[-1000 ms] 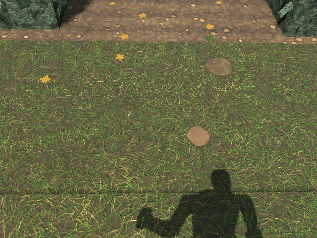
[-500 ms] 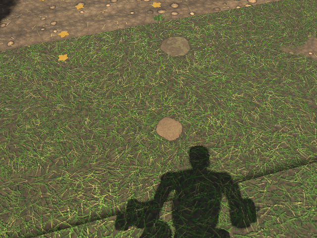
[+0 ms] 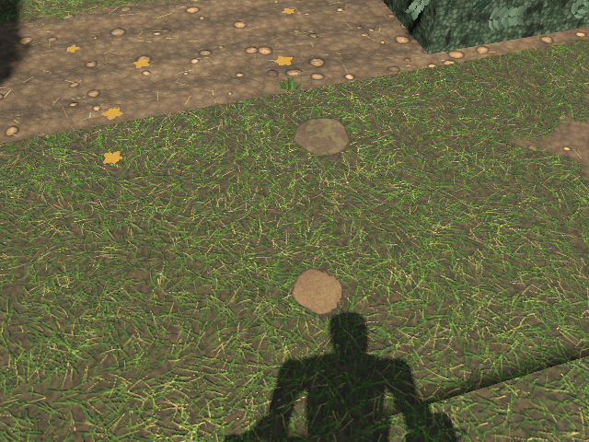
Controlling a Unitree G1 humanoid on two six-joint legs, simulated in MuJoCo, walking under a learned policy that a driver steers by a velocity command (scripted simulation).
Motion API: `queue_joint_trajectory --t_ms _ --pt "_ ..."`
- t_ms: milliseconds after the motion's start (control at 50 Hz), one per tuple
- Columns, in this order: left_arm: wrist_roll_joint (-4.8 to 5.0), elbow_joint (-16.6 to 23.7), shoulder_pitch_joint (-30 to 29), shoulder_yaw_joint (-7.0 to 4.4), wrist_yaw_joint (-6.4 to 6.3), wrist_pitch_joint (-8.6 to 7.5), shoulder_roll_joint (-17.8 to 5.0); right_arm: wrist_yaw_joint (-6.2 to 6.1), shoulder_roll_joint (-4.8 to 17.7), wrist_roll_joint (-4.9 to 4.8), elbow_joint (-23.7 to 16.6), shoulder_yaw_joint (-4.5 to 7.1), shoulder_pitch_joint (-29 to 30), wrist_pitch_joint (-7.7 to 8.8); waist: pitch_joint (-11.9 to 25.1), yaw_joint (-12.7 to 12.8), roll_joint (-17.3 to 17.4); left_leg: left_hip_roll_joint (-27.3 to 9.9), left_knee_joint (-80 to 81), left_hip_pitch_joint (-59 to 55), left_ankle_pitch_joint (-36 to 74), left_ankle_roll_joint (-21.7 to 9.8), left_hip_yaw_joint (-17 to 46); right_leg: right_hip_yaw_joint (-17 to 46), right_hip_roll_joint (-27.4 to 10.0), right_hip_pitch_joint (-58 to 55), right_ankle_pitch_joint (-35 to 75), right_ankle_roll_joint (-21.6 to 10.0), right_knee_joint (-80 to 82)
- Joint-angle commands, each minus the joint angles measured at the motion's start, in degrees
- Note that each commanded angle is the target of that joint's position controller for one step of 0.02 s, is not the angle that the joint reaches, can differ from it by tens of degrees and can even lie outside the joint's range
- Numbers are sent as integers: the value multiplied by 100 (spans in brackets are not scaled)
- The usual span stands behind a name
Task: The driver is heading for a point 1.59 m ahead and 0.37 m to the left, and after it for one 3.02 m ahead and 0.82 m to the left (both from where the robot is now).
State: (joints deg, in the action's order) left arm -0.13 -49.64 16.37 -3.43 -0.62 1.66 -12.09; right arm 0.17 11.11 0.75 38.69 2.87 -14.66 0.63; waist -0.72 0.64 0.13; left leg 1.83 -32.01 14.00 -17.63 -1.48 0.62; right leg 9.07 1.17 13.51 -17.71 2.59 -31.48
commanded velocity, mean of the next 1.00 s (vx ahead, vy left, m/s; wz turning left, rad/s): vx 0.00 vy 0.00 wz -0.01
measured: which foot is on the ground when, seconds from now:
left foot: down 0.00-1.00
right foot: down 0.00-1.00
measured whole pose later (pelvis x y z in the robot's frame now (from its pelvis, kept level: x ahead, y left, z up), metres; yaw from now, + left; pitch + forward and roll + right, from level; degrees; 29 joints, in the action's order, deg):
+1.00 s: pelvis +0.01 +0.01 +0.00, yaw +0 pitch -2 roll +0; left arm 0.4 -63.4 17.1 -3.6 -3.4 1.0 -10.3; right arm -1.2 10.5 -0.4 52.5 3.5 -17.2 0.1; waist -1.7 0.1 -0.3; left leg 3.1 -28.5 10.0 -16.9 -2.7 0.4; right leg 8.6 -0.9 9.2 -17.0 3.8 -27.5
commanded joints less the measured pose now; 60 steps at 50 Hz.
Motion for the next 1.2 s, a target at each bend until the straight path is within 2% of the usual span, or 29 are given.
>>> queue_joint_trajectory --t_ms 20,200,600,1060,1100,1120,1140,1160,1180,1200 --pt "24 184 41 -115 -48 -61 -546 8 571 -22 -396 185 9 75 205 -43 -56 -508 528 -344 1692 -153 517 120 -211 50 1265 -123 323" --pt "30 -189 13 -115 -135 -59 -553 -11 548 -46 -183 241 -62 41 108 -44 18 -437 589 -441 1969 -144 467 68 -247 -123 1474 -85 338" --pt "43 -958 44 -123 -246 -69 -487 -115 553 -80 589 240 -278 26 -172 -38 2 -379 906 -365 1175 -80 452 -94 -247 -232 1200 0 577" --pt "47 -1335 483 -89 -300 -93 -318 -160 476 -121 1281 163 -509 -7 -327 -64 -19 -319 983 -319 985 -81 387 -230 -212 -170 1144 29 712" --pt "65 -1353 555 -74 -322 -72 -225 -195 550 -143 1367 190 -614 -38 -283 -93 162 -313 1198 -287 -655 -181 497 -506 1 -41 136 -26 458" --pt "99 -1276 450 -81 -334 -82 -229 -220 746 -193 1371 255 -688 -57 -364 -176 416 -458 1375 -258 -1853 -385 800 -752 181 298 -612 -90 -13" --pt "108 -1128 243 -73 -326 -133 -213 -235 922 -232 1408 307 -935 -58 -505 -316 764 -939 1769 -304 -2927 -715 1556 -916 229 876 -1086 -147 -614" --pt "132 -922 -82 -65 -298 -228 -251 -238 1098 -248 1426 356 -1127 -25 -802 -441 1007 -1575 2239 -186 -3508 -1119 2502 -959 49 1410 -1191 -215 -1226" --pt "184 -726 -427 -68 -257 -333 -300 -246 1172 -202 1419 378 -1183 55 -1104 -524 1021 -2028 2547 -72 -3362 -1444 3218 -703 -239 1951 -1302 -284 -1973" --pt "217 -649 -516 -79 -212 -426 -303 -240 1131 -152 1391 364 -1102 154 -1185 -463 865 -2242 2580 -261 -2886 -1575 3446 -522 -460 2453 -1330 -359 -2486"
Velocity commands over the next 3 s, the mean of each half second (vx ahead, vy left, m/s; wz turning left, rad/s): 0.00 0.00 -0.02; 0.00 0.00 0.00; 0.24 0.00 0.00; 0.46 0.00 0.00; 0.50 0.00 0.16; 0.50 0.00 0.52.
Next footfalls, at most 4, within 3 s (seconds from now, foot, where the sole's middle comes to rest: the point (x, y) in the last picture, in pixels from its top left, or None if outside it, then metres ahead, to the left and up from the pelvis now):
1.38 right None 0.13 -0.15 -0.77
1.86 left None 0.41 0.05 -0.77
2.50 right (393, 359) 0.81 -0.23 -0.94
3.00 left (285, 293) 1.03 0.07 -0.94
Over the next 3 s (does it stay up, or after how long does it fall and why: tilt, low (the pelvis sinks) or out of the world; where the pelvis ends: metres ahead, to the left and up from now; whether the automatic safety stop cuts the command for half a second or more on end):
stays up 0.92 -0.06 -0.19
